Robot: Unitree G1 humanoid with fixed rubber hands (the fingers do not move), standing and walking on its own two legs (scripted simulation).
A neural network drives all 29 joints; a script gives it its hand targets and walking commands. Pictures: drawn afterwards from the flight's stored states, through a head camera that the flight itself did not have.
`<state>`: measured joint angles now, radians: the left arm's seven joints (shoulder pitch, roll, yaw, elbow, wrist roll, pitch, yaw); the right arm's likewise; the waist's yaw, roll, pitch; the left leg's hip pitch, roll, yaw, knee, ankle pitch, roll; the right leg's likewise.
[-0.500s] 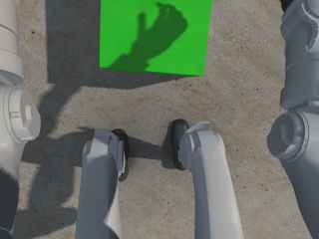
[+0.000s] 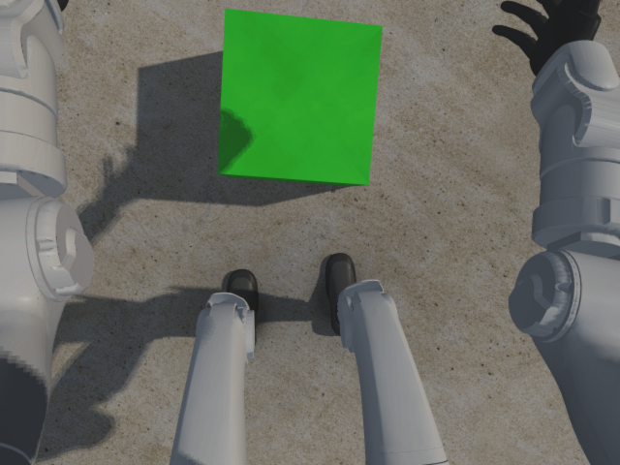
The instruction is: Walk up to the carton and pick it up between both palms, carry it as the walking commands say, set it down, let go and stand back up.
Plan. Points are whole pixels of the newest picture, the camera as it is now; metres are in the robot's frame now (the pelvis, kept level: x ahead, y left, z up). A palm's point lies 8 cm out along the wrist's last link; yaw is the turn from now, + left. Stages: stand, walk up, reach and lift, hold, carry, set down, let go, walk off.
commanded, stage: set down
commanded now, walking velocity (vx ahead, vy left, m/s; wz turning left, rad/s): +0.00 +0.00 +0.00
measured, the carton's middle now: (297, 110) +0.56 -0.04 -0.53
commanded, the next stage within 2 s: let go in 0.16 s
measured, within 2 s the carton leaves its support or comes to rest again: neither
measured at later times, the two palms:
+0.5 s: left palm (16, 61) +0.50 +0.21 -0.05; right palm (603, 103) +0.45 -0.27 -0.04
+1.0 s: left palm out of the picture +0.32 +0.23 +0.05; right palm out of the picture +0.28 -0.24 +0.06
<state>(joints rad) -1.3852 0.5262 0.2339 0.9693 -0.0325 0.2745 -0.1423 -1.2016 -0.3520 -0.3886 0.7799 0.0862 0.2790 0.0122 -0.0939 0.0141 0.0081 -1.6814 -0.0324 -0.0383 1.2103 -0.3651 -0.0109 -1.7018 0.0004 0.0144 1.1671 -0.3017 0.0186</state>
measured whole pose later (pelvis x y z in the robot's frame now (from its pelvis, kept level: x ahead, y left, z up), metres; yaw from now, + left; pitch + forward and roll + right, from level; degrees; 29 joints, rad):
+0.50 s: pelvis +0.03 -0.01 +0.07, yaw +1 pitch +41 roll +1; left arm -0.86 0.32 0.27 0.68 0.07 0.22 -0.04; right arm -0.75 -0.31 -0.30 0.61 0.01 0.20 0.12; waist -0.07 0.00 -0.01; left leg -1.32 -0.03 -0.05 0.89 -0.29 -0.02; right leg -1.35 0.00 0.02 0.87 -0.24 0.01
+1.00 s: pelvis +0.08 +0.00 +0.14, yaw -1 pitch +12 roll -1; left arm -0.02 0.22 0.12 0.56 0.02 0.01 -0.04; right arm 0.08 -0.20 -0.07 0.47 0.02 0.02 0.08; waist -0.05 -0.01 0.01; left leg -0.49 -0.02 -0.05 0.57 -0.30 0.00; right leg -0.52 0.01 0.03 0.54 -0.24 0.02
